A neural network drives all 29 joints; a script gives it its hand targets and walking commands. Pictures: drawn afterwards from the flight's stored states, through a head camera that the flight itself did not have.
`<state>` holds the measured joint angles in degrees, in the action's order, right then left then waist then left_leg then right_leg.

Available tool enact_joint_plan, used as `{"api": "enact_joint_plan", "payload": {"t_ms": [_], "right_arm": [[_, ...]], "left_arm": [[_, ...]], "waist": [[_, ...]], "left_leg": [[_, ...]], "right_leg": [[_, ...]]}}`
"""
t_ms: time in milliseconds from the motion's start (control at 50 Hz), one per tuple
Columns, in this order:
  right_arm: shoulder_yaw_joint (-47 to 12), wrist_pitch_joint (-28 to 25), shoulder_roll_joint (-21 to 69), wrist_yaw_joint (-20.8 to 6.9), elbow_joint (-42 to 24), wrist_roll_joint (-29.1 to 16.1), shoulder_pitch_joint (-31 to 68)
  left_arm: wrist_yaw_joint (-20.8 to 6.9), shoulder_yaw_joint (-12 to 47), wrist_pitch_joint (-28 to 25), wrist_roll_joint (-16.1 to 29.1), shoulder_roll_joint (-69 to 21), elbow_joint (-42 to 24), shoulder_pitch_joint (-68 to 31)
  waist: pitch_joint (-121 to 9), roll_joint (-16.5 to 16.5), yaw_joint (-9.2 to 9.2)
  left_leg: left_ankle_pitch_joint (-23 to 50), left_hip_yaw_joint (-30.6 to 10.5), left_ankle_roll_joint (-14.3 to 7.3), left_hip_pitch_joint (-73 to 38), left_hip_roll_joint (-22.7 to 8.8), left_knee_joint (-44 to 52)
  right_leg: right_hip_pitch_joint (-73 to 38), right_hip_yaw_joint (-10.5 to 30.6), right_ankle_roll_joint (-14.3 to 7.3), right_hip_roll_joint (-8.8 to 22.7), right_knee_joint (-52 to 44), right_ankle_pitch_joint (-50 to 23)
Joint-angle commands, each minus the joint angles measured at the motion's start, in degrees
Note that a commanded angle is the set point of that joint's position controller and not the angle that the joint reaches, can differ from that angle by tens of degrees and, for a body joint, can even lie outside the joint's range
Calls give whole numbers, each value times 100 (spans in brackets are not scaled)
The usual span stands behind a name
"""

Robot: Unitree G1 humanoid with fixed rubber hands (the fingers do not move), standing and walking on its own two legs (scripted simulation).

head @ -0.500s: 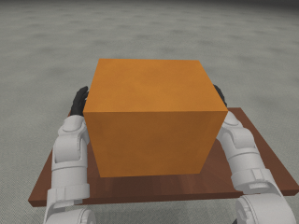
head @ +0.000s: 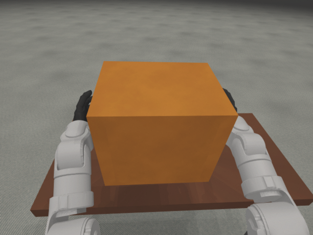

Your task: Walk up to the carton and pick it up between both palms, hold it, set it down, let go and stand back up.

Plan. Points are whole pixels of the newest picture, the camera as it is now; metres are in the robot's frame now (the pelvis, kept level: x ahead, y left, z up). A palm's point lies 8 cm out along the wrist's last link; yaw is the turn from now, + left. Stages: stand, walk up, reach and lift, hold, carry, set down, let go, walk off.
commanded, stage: hold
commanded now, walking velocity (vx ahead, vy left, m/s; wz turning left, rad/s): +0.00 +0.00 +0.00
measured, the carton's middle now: (157, 122) +0.37 +0.00 +0.16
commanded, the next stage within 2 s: none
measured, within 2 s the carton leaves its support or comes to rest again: neither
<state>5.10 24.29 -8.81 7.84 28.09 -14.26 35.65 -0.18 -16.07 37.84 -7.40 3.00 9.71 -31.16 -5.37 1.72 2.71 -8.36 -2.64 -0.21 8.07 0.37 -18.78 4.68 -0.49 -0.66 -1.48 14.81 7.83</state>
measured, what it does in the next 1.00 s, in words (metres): stands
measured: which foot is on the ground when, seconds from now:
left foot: down 0.00-1.00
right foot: down 0.00-1.00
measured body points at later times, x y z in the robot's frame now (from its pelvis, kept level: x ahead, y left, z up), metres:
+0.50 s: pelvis +0.00 +0.00 +0.00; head -0.03 +0.03 +0.45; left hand +0.38 +0.19 +0.18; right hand +0.38 -0.18 +0.18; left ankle +0.02 +0.11 -0.75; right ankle +0.00 -0.11 -0.75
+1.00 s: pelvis +0.00 +0.00 +0.00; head -0.04 +0.02 +0.45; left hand +0.37 +0.19 +0.18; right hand +0.38 -0.18 +0.18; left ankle +0.02 +0.11 -0.75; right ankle +0.00 -0.11 -0.75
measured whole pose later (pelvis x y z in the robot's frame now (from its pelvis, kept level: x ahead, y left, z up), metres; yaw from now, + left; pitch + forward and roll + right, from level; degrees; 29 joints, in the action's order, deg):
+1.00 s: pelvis +0.00 +0.00 +0.00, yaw +0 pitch -2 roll -1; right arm 5.0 24.2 -9.1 8.0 27.5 -14.2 36.3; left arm -0.1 -16.5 37.6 -6.9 3.1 9.8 -32.1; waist -4.1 1.5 2.9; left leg -8.3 -2.8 -0.4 8.3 0.6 -18.9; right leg 4.8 -0.5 -0.5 -1.3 14.9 7.9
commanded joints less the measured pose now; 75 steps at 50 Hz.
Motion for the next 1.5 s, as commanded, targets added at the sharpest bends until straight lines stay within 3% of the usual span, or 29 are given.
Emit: {"api": "enact_joint_plan", "payload": {"t_ms": [0, 40, 100, 240, 480, 680, 920, 1480], "right_arm": [[-2514, -377, 3503, -722, -2059, -570, 4720], [-2509, -382, 3505, -725, -2047, -568, 4731], [-2420, -394, 3570, -737, -1789, -437, 4897], [-2522, -539, 3496, -754, -2011, -575, 4932], [-2637, -461, 3242, -714, -2377, -703, 4558], [-2673, -372, 3271, -701, -2490, -698, 4520], [-2565, -354, 3391, -709, -2134, -584, 4662], [-2452, -493, 3392, -783, -1884, -578, 4872]], "left_arm": [[-793, 3147, -343, 785, -3135, -1072, -4206], [-790, 3146, -347, 786, -3141, -1060, -4216], [-903, 2901, -384, 743, -3036, -721, -4465], [-781, 3138, -499, 906, -3175, -982, -4513], [-771, 3215, -394, 910, -3027, -1388, -4078], [-794, 3225, -328, 888, -2986, -1447, -4030], [-849, 3058, -362, 836, -2989, -1089, -4232], [-767, 3061, -459, 854, -3147, -886, -4449]], "waist": [[-2300, -312, 27], [-2304, -315, 25], [-1898, -165, 34], [-2632, -408, 71], [-2510, -364, 104], [-2375, -337, 63], [-2309, -277, 43], [-2408, -381, 62]], "left_leg": [[1298, 111, 172, -1024, 173, 84], [1295, 111, 172, -1027, 171, 84], [703, 177, 32, -697, 232, 284], [1504, 113, 189, -1187, 210, -9], [1962, 76, 279, -1269, 207, -106], [1769, 101, 248, -1155, 217, -46], [1339, 139, 167, -981, 231, 73], [1419, 105, 203, -1087, 196, 39]], "right_leg": [[-427, -62, 210, -147, -65, -1205], [-418, -64, 207, -149, -66, -1187], [-419, -63, 251, -82, -107, -838], [-436, -115, 209, -178, -29, -1215], [-554, -144, 222, -230, 14, -1658], [-585, -107, 233, -202, 17, -1653], [-563, -78, 243, -156, -17, -1378], [-389, -121, 190, -196, -66, -1085]]}}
